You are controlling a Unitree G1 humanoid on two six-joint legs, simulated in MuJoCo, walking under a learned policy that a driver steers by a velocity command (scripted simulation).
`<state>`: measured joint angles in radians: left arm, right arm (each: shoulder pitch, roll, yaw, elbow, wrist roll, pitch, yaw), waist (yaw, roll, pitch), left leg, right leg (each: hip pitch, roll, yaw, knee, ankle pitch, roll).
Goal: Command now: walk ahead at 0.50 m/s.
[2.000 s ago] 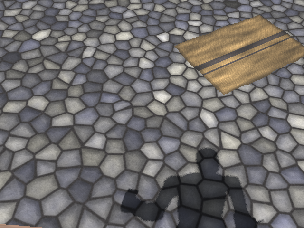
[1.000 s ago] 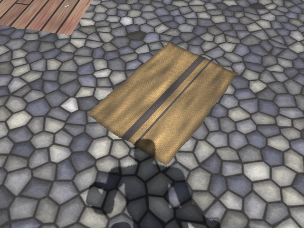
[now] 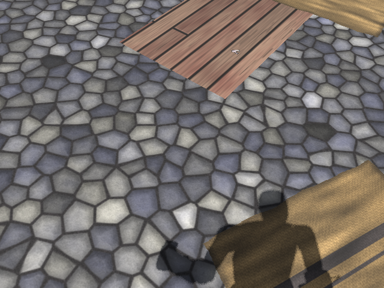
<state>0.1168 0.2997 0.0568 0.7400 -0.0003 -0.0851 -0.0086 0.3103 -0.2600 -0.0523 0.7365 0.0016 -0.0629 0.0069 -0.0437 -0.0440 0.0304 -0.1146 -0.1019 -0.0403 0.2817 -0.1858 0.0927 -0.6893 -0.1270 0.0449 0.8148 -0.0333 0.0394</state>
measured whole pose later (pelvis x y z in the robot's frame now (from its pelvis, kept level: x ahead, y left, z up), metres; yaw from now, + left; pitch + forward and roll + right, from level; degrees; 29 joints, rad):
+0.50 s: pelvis +0.25 -0.07 -0.01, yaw -14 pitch +3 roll +1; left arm 0.21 0.30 0.06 0.70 0.00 -0.02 -0.01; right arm 0.12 -0.31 -0.04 0.67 -0.02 -0.04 -0.04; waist 0.02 0.02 0.07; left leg -0.65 0.04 -0.11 0.99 -0.33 -0.09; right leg -0.34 0.11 0.09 0.42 -0.12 -0.09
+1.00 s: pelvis +0.34 -0.06 -0.01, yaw -23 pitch +1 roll +0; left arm 0.18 0.28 0.05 0.72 -0.01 0.05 0.02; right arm 0.17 -0.24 -0.03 0.73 0.00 0.00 -0.01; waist -0.01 -0.02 0.03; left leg -0.32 0.00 -0.05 0.50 -0.20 0.00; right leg -0.27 0.00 0.07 0.59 -0.33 0.08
